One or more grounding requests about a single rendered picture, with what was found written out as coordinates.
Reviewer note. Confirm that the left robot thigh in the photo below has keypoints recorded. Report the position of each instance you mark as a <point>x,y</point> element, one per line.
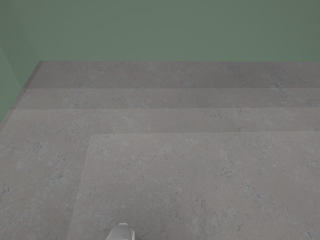
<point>121,232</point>

